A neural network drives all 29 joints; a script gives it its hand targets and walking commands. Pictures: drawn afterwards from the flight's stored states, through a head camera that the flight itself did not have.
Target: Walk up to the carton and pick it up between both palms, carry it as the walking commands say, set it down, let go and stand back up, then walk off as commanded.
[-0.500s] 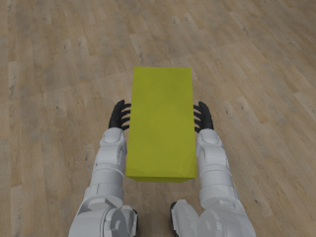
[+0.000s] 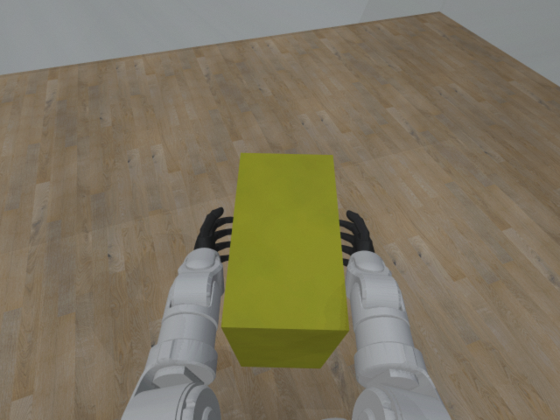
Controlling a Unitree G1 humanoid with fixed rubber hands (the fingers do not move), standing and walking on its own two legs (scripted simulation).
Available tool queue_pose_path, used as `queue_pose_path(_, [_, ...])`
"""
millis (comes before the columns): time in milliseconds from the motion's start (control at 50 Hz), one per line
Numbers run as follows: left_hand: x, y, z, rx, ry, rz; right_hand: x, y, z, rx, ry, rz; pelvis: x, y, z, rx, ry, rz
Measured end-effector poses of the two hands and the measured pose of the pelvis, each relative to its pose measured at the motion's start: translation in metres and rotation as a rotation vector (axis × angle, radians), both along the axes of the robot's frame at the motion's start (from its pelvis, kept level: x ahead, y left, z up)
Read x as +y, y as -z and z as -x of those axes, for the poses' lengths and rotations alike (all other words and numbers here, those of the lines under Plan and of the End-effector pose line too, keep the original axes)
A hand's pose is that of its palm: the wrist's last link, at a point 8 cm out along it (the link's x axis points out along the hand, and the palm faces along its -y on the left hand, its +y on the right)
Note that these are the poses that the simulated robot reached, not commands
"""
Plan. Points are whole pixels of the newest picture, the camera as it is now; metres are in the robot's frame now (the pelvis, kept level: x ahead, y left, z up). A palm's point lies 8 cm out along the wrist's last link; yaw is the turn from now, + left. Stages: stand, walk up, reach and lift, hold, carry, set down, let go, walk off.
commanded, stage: reach and lift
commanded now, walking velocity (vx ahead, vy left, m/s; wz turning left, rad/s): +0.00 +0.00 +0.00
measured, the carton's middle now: (283, 268) +0.35 -0.02 -0.04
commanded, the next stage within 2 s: hold in 1.54 s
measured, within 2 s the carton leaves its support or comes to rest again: neither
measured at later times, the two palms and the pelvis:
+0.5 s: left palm (192, 250) +0.32 +0.12 +0.07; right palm (359, 251) +0.32 -0.12 +0.07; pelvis +0.00 +0.00 +0.00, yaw +1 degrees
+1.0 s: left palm (187, 254) +0.32 +0.12 +0.07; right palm (354, 250) +0.32 -0.11 +0.06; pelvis +0.00 -0.01 +0.01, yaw +1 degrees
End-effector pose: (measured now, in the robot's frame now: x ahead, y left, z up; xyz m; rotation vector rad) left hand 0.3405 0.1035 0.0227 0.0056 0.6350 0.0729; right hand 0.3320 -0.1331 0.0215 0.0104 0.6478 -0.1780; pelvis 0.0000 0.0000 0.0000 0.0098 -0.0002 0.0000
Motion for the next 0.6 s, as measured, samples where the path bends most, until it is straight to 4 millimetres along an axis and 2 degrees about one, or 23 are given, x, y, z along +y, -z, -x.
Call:
queue_pose_path(320, [0.008,-0.040,0.012,-0.003,-0.010,-0.005,0.008,-0.040,0.010,-0.003,-0.021,0.013,0.004,-0.005,-0.003,-0.132,-0.012,0.009])
queue_pose_path(600, [0.017,-0.045,0.022,0.018,-0.052,0.004,0.017,-0.042,0.013,0.019,-0.049,0.003,0.002,-0.004,0.001,-0.174,-0.010,0.007])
